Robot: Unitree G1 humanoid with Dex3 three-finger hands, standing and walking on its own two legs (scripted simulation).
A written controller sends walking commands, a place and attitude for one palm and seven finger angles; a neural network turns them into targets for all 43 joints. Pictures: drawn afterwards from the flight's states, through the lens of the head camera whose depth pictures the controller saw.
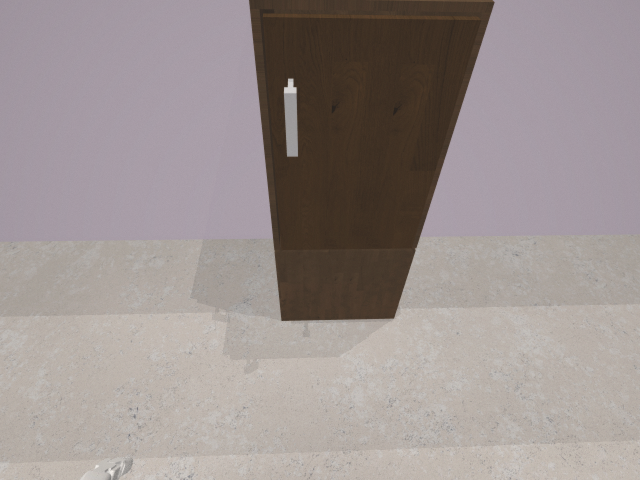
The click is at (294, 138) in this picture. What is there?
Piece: cupboard door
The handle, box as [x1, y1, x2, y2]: [284, 79, 297, 156]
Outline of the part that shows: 288,79 288,86 284,87 287,156 297,156 296,87 293,86 293,80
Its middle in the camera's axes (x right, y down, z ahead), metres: -0.06 -0.23 +0.74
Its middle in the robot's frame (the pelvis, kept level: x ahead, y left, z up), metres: +0.72 +0.09 +0.08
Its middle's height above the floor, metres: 0.85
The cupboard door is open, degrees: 0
